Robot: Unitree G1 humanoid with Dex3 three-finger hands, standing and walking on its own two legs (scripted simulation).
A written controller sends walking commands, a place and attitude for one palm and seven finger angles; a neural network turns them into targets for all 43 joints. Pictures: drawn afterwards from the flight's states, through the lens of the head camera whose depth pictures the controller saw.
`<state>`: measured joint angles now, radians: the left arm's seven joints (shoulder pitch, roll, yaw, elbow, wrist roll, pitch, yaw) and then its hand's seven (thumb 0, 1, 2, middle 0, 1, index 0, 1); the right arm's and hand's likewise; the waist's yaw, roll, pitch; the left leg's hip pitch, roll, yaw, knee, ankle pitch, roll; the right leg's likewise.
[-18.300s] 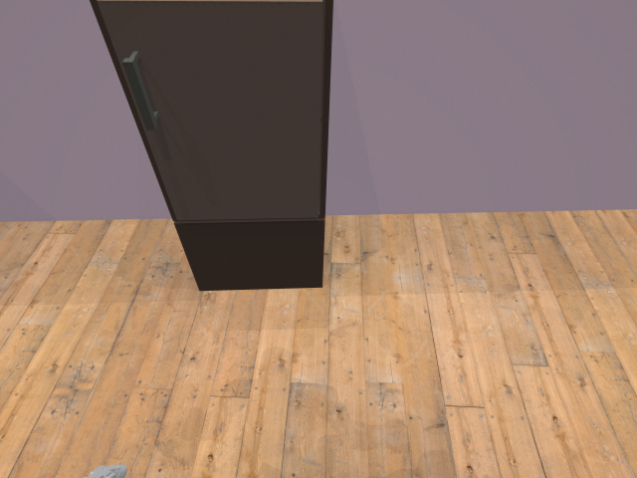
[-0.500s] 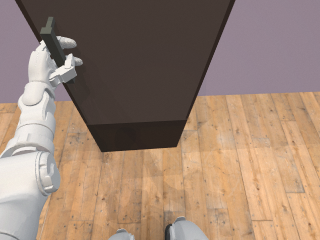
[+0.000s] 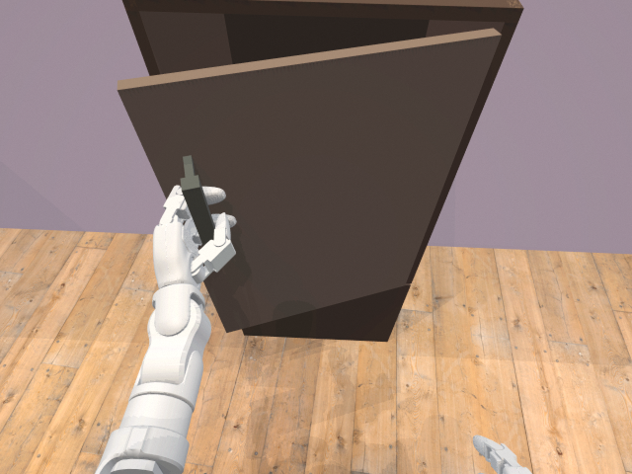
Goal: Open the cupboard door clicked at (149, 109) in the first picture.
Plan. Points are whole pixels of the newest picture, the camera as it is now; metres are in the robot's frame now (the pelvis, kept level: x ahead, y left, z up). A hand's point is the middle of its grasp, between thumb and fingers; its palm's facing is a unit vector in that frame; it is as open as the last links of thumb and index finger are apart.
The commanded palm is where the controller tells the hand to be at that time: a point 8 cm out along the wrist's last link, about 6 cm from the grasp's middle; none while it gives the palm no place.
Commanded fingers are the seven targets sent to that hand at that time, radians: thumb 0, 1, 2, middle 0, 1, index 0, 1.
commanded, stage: pull the door open along its arc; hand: left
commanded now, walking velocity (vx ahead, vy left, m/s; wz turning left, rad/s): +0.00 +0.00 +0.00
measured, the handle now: (203, 214) +0.42 +0.16 +0.09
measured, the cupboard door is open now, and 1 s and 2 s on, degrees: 19 41 42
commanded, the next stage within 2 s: open thumb and fingers to let go in 0.38 s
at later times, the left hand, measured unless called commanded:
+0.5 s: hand (300, 343) +0.25 +0.03 +0.09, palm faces +0.27 -0.96 -0.04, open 5.7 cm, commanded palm +0.21 +0.08 +0.09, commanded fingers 0.00 0.76 0.84 -0.39 -1.34 -0.39 -1.34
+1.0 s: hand (288, 331) +0.26 +0.04 +0.09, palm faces +0.37 -0.93 +0.00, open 12.5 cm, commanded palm +0.22 +0.08 +0.09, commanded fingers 0.00 -0.50 0.30 -0.26 -0.95 -0.26 -0.95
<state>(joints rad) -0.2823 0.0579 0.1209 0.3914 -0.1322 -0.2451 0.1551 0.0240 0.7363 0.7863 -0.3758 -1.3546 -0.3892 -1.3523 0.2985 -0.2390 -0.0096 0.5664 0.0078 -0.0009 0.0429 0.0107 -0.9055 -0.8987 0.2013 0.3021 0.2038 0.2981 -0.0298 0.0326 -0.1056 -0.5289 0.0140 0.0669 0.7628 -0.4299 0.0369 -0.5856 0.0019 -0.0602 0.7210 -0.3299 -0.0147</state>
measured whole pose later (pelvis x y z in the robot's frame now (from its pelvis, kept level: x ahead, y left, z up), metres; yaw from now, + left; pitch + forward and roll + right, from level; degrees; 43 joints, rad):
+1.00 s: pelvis -0.03 -0.05 +0.01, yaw +4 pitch +2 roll +1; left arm 0.10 -0.09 -0.22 0.03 0.05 -0.11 0.51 0.01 -0.26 0.40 -0.31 -1.22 -0.32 -1.21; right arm 0.18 -0.20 0.01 0.57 -0.04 0.04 -0.02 0.01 -0.90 -0.90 0.20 0.30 0.20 0.30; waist 0.00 0.04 -0.04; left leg -0.37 0.02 0.00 0.70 -0.37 -0.02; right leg -0.42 0.00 -0.13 0.69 -0.32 -0.07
